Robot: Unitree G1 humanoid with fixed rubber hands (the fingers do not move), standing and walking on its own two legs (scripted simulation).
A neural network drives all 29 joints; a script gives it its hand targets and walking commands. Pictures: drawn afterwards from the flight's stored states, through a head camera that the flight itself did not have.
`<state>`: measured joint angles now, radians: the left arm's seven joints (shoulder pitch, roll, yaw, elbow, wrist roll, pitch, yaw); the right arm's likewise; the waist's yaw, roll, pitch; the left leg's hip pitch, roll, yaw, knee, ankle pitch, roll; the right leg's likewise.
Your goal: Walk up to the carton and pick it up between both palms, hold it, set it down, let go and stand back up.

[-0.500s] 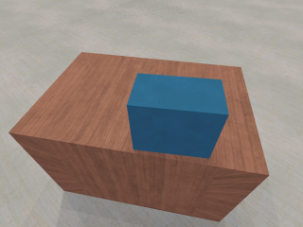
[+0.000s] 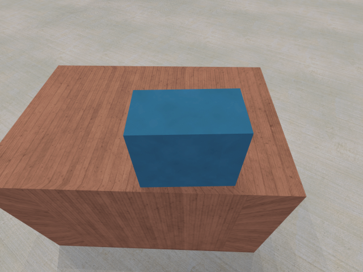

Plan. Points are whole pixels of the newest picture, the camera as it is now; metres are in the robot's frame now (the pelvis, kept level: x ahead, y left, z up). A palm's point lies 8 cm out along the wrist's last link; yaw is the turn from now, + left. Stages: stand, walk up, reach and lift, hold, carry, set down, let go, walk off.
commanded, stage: walk up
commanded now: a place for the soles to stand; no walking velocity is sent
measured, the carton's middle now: (187, 140) +0.46 -0.01 +0.00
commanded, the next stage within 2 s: reach and lift in 1.38 s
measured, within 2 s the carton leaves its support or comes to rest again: neither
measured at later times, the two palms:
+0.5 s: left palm out of the picture +0.09 +0.25 -0.11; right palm out of the picture +0.03 -0.28 -0.14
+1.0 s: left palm out of the picture +0.11 +0.24 -0.12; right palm out of the picture -0.03 -0.26 -0.14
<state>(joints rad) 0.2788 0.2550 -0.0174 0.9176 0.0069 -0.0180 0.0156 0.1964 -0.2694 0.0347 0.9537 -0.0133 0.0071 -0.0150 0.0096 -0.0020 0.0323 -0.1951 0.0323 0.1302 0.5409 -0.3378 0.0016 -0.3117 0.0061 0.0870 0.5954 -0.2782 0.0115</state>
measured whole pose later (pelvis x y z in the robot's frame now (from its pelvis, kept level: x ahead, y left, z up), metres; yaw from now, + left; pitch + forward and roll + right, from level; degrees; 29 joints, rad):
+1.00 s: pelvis +0.00 +0.00 +0.00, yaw -13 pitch -1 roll +2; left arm 0.30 0.26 -0.04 0.84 0.01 -0.01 0.03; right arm 0.29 -0.29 0.03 0.93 -0.02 0.03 -0.01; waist -0.01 -0.01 0.03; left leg -0.14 0.05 0.26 0.55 -0.38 0.00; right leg -0.36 0.08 0.22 0.65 -0.26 0.00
